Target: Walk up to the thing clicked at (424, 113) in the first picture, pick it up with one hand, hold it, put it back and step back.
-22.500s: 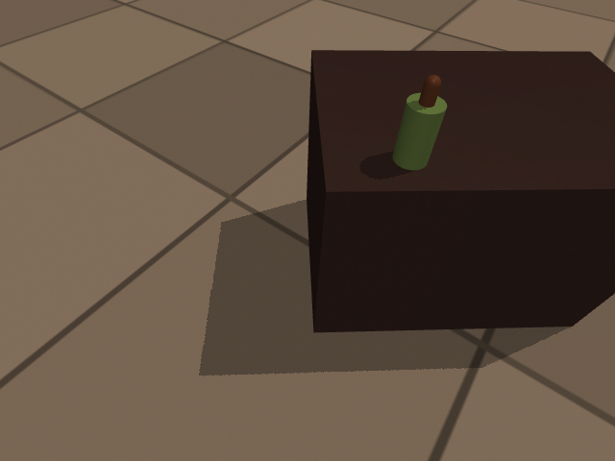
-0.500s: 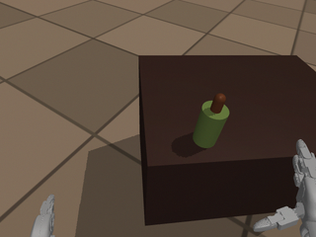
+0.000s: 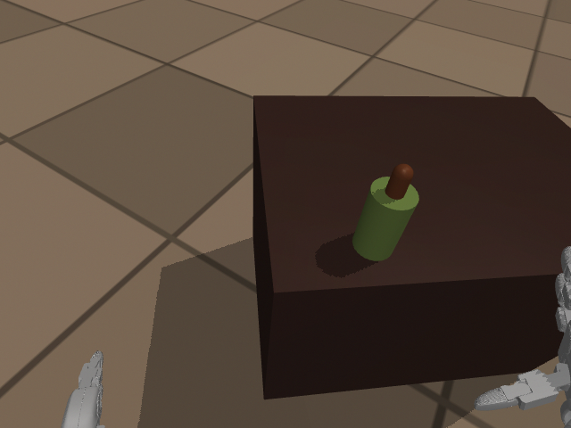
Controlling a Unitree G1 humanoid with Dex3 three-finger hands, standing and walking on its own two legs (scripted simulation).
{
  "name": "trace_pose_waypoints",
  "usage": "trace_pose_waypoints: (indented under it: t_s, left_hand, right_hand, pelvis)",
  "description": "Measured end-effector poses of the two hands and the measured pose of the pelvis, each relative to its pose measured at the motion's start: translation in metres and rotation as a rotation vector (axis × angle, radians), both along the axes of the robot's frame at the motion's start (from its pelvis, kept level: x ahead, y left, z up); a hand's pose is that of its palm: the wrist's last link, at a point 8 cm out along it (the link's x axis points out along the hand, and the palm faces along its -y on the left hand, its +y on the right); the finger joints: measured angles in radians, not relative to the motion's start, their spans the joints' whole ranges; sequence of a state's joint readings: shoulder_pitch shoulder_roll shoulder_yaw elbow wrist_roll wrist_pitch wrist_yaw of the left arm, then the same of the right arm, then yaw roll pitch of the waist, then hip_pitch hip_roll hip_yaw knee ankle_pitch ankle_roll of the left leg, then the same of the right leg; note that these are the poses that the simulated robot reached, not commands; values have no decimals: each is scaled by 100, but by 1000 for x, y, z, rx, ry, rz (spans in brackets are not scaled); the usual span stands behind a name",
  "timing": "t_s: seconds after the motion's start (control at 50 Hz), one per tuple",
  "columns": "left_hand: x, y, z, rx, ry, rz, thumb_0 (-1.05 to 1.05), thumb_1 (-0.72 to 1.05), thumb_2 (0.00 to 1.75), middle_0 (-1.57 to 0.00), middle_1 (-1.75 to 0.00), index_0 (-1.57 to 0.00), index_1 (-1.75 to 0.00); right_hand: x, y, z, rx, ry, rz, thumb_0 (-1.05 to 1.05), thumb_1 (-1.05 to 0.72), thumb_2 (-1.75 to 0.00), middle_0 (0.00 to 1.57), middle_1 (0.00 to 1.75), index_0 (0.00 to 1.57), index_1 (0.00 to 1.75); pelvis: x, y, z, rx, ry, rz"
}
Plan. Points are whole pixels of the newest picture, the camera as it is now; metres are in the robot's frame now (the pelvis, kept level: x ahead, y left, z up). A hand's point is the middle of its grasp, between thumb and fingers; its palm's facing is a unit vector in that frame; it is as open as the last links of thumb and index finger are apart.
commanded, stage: home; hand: right
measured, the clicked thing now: (387, 209) +0.45 -0.21 +0.03
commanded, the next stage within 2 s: none
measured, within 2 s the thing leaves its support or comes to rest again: neither
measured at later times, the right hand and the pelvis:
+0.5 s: hand (403, 397) +0.17 -0.19 -0.08, palm faces +0.10 +0.97 -0.22, open 17.5 cm; pelvis +0.01 -0.01 +0.00, yaw +0 degrees
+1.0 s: hand (384, 389) +0.19 -0.17 -0.10, palm faces +0.05 +0.97 -0.24, open 17.4 cm; pelvis +0.02 +0.00 +0.00, yaw +1 degrees
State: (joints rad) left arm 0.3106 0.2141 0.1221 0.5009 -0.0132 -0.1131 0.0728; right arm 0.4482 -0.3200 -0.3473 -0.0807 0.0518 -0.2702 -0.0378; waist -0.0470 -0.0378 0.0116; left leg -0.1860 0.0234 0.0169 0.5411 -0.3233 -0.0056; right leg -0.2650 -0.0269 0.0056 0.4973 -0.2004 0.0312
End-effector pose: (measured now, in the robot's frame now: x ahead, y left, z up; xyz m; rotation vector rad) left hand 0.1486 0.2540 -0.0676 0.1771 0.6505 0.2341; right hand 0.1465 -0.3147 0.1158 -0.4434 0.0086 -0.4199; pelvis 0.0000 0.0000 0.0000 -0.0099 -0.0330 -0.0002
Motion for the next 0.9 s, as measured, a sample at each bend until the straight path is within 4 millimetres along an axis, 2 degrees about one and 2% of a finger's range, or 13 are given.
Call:
trace_pose_waypoints:
  t_s: [0.1,0.18,0.28,0.34,0.46,0.56,0.64,0.74,0.9]
  left_hand:
    - [5,4,9,18,-17,15,-1,-44,14,-8,-9,-8,-9]
    - [10,-7,8,9,0,-13,-1,-26,28,-10,-13,-10,-13]
    - [16,-39,-3,-56,42,-74,-1,4,45,-12,-17,-12,-17]
    - [18,-48,-8,-79,62,-79,0,23,54,-14,-20,-14,-20]
    - [18,-36,-9,-47,84,-51,0,58,72,-18,-25,-17,-25]
    - [18,-30,-6,-18,95,-52,1,77,83,-19,-28,-19,-28]
    - [18,-30,-4,-19,97,-54,1,85,87,-20,-29,-19,-29]
    - [12,-27,-12,-18,149,-66,1,88,89,-20,-30,-20,-30]
    - [-5,-20,-27,-34,252,-40,1,90,90,-20,-30,-20,-30]
  right_hand:
    - [4,-7,-15,37,42,-19,-2,53,-6,6,6,7,6]
    - [10,-2,-40,102,109,-13,-2,54,-6,5,5,6,6]
    - [16,26,-84,217,249,44,-2,54,-6,5,5,6,5]
    - [13,43,-110,277,357,71,-2,53,-6,5,5,6,5]
    - [5,67,-158,362,564,84,-2,54,-5,5,5,6,5]
    - [10,88,-188,408,682,121,-2,55,-5,5,5,6,5]
    - [20,97,-196,418,711,142,-2,54,-5,5,5,6,5]
    - [30,91,-189,400,669,104,-2,53,-6,6,5,6,5]
    - [27,90,-190,384,700,87,-1,52,-6,5,5,6,5]
  pelvis:
    - [6,-3,2,0,-6,1]
    - [8,-4,3,2,-3,6]
    - [9,-6,4,5,13,10]
    - [10,-7,4,6,19,9]
    - [12,-8,4,6,27,8]
    - [12,-6,4,6,33,11]
    - [13,-4,4,7,35,14]
    - [16,-4,4,9,31,22]
    - [18,-4,4,5,39,25]
